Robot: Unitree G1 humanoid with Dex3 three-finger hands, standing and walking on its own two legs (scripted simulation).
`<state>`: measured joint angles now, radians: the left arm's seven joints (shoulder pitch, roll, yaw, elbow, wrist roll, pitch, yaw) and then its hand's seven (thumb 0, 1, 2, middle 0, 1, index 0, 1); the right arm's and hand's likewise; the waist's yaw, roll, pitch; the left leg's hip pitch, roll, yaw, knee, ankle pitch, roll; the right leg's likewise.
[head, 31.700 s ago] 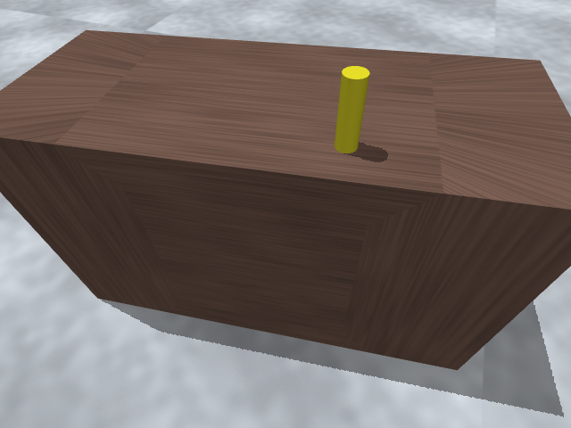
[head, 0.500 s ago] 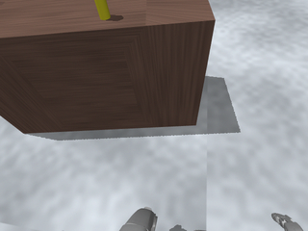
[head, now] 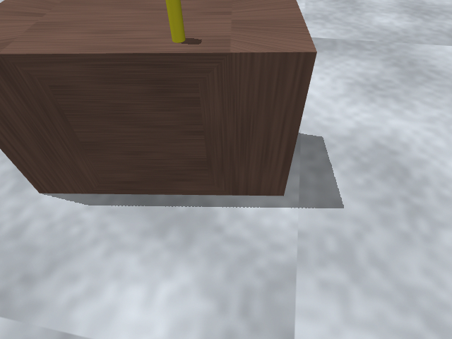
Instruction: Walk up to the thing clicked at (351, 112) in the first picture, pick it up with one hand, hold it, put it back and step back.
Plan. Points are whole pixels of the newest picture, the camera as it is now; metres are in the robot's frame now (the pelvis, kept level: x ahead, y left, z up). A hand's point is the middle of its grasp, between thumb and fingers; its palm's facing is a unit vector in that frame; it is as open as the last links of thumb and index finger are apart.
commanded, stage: step back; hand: left
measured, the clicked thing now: (175, 16) +1.07 +0.23 +0.12
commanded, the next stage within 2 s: stand in 0.68 s
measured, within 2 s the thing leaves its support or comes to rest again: neither
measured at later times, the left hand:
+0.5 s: hand out of the picture +0.12 +0.29 -0.14, palm faces +0.00 -0.93 -0.37, open 7.4 cm
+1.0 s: hand out of the picture +0.14 +0.26 -0.14, palm faces -0.03 -0.95 -0.32, open 7.4 cm
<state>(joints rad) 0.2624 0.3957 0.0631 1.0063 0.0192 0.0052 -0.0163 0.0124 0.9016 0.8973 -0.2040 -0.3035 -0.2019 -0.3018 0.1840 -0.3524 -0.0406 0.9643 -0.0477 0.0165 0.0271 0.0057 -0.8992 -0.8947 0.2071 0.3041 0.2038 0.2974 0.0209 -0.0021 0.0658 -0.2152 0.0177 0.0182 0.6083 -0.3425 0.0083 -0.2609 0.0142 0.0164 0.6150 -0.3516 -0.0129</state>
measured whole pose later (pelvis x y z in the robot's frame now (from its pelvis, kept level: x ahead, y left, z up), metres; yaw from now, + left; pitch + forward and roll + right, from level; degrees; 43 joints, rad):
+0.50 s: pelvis +0.04 +0.02 +0.01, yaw +0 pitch -2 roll +0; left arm 0.13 0.38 0.03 1.04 0.00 -0.03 0.00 0.01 0.90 0.90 -0.20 -0.30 -0.20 -0.30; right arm 0.13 -0.33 -0.03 1.04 -0.02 -0.01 0.01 0.01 -0.90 -0.89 0.20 0.30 0.20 0.30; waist 0.01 0.01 0.07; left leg -0.20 0.02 0.02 0.55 -0.32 0.00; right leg -0.20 0.00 0.02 0.54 -0.30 0.00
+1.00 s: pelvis +0.03 +0.02 +0.02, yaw +0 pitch -3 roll +0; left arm 0.05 0.34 0.00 1.12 0.00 -0.01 0.00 0.01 0.90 0.90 -0.20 -0.30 -0.20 -0.30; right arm 0.05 -0.34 -0.01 1.11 -0.01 -0.02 0.01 0.00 -0.90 -0.90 0.20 0.30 0.20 0.30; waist -0.01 -0.01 0.08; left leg -0.09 0.01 0.02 0.34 -0.20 0.00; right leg -0.10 -0.01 0.02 0.33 -0.19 0.01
